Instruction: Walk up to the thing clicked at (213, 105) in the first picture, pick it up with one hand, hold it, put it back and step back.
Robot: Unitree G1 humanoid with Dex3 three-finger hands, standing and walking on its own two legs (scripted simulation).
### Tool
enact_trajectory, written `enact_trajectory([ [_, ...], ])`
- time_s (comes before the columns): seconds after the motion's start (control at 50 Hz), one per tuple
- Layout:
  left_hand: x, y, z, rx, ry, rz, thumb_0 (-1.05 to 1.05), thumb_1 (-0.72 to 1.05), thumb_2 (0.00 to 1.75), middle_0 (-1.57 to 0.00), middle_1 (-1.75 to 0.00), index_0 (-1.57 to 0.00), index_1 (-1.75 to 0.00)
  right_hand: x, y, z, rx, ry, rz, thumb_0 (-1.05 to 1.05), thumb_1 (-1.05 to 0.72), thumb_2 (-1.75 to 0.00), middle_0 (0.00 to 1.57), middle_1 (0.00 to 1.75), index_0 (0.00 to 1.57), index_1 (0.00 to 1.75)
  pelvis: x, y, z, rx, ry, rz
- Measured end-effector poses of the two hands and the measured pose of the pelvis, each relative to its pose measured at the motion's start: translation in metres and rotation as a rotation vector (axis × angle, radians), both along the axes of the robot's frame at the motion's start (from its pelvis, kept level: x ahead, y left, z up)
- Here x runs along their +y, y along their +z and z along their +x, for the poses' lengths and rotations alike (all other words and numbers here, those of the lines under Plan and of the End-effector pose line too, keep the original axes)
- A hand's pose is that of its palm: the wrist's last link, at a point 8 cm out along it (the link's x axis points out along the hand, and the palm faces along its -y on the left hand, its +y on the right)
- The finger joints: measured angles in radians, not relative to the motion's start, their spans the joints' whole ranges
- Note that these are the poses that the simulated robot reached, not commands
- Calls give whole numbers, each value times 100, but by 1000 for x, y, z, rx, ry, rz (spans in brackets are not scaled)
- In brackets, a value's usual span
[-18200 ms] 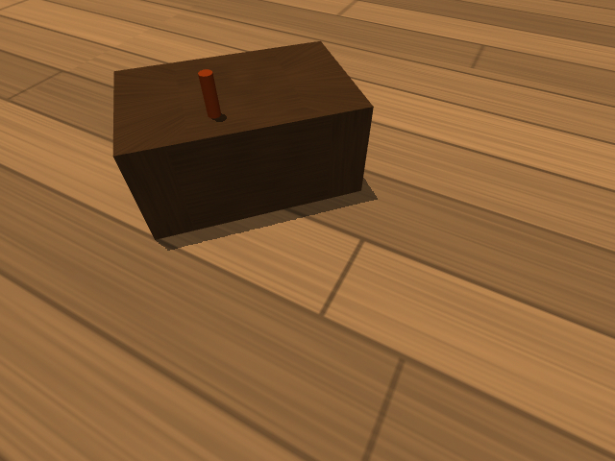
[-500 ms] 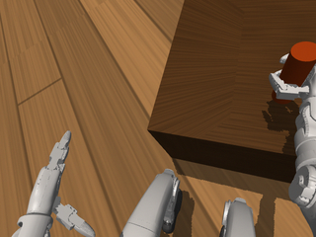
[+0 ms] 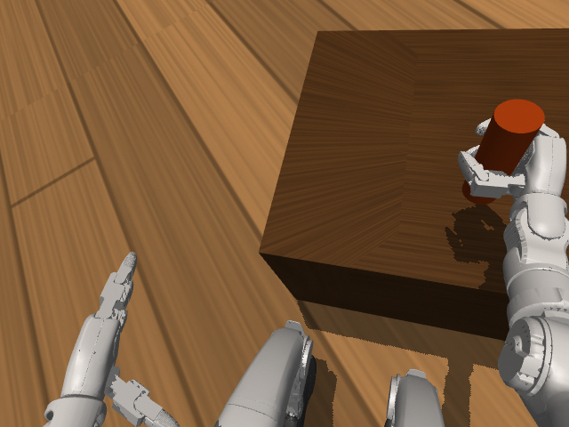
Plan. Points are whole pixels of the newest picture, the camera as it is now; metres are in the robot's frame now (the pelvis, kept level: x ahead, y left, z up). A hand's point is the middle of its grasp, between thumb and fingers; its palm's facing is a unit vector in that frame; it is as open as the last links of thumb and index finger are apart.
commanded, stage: lift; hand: right
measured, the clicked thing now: (496, 158) +0.50 -0.15 +0.00
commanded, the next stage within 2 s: hold in 1.24 s
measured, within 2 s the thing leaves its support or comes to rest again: neither
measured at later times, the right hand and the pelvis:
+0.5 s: hand (528, 179) +0.43 -0.16 +0.08, palm faces +0.05 +1.00 +0.01, open 7.0 cm; pelvis +0.02 +0.00 +0.05, yaw -1 degrees
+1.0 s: hand (557, 200) +0.38 -0.16 +0.12, palm faces +0.05 +1.00 +0.01, open 7.0 cm; pelvis +0.03 -0.01 +0.08, yaw -1 degrees
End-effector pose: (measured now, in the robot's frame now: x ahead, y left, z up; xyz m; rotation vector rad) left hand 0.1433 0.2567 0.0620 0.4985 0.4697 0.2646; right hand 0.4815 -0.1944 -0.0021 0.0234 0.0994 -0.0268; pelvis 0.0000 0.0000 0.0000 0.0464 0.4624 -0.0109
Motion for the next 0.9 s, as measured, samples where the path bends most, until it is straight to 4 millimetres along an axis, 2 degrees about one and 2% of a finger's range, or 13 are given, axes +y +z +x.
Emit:
enact_trajectory([
  [0.14, 5, -3, 1, 24, 18, -31, -2, -53, 6, -6, -4, -6, -4, -3, 19, -16, -20, -4, -6, -1, 8, -116, 85, 121, 89, 121, 0, 12, 5, -31, 0, -7],
  [0.44, 4, -3, 11, 59, 42, -136, -2, -55, 7, -6, -3, -4, -4, -14, 75, -68, -45, -23, -18, -1, 8, -117, 86, 120, 90, 120, -2, 46, 16, -136, -4, -23],
  [0.66, 1, -4, 16, 79, 63, -183, -2, -55, 6, -5, -3, -4, -4, -19, 97, -99, -50, -17, -14, -1, 8, -117, 86, 120, 90, 119, -5, 63, 19, -199, -6, -30],
  [0.9, -3, 1, 22, 78, 76, -218, -2, -55, 6, -5, -3, -4, -4, -20, 117, -119, -59, -15, -15, -1, 9, -117, 86, 119, 91, 119, -6, 77, 24, -248, -5, -35],
])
